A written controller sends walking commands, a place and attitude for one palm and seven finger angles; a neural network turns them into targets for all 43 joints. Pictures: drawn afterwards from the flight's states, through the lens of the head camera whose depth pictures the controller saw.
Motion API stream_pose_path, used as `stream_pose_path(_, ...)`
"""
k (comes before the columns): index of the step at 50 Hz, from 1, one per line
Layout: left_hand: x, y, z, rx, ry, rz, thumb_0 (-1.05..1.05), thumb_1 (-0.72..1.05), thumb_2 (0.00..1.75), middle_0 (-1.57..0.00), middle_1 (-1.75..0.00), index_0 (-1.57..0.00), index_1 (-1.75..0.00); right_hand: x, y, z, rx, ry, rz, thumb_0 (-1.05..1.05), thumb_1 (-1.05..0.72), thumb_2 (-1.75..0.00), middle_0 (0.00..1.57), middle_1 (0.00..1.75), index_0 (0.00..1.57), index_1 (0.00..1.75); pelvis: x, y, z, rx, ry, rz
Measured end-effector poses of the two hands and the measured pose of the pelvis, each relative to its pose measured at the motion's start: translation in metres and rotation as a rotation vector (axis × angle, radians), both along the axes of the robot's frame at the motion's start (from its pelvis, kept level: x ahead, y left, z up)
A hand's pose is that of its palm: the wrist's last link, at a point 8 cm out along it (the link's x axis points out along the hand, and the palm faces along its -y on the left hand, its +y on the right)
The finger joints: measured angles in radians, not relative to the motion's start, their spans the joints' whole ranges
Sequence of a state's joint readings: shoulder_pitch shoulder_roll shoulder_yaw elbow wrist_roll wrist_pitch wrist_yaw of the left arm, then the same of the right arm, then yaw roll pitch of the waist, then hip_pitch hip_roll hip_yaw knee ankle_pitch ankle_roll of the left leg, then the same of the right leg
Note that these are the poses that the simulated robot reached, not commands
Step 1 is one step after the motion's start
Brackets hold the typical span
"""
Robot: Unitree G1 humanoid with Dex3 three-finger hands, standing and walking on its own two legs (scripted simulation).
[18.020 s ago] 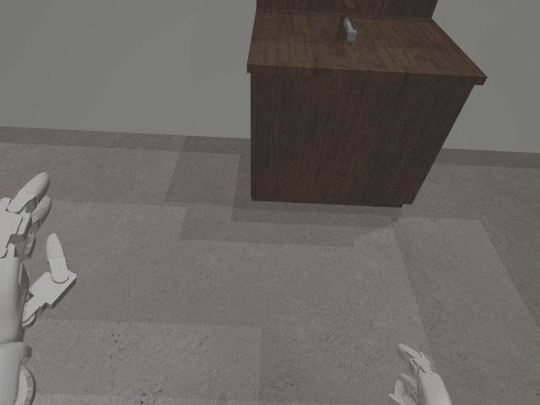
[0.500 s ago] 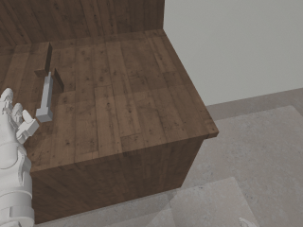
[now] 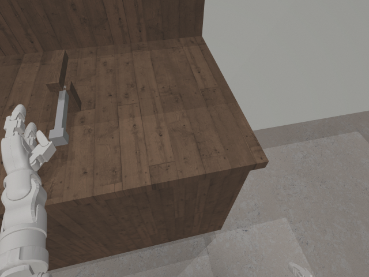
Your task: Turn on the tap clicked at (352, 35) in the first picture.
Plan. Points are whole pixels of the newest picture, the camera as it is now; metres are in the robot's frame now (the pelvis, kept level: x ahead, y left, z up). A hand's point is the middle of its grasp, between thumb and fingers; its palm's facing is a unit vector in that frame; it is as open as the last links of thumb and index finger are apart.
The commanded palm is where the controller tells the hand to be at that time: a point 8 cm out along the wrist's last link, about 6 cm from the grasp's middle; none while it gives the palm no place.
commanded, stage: push the lever round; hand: left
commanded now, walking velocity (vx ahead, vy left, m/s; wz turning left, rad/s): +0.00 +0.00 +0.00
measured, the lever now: (59, 137) +0.38 +0.29 +0.09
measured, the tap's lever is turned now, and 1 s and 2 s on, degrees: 1 25 52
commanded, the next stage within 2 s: none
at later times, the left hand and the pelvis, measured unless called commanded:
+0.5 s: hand (66, 143) +0.37 +0.27 +0.08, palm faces +0.50 -0.86 -0.07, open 7.8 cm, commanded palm +0.33 +0.30 +0.08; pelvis -0.01 +0.00 +0.00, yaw +1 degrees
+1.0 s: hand (87, 136) +0.39 +0.24 +0.08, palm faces +0.61 -0.79 -0.06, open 7.7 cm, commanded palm +0.34 +0.26 +0.08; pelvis +0.00 -0.01 +0.00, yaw +0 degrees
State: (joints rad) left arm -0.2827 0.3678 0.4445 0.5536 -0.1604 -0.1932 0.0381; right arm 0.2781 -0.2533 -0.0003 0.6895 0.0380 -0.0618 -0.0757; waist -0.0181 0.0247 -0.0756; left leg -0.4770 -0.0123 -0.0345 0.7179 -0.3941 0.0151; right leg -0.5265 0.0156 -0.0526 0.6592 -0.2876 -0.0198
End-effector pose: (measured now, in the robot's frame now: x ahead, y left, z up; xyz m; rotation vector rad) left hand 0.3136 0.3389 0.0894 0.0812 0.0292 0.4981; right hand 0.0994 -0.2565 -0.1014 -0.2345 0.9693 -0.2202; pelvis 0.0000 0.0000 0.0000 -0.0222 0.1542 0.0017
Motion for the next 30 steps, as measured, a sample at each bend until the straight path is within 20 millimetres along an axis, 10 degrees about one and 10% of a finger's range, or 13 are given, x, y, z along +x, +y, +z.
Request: stream_pose_path(30,0.014,-0.038,-0.005,-0.015,-0.013,0.05,0.0,0.9,0.9,-0.15,-0.15,-0.15,-0.15,0.004,0.004,-0.006,0.019,0.004,0.037,0.01,-0.91,-0.9,0.2,0.3,0.2,0.3,-0.006,-0.003,-0.002,0.002,0.001,0.016)
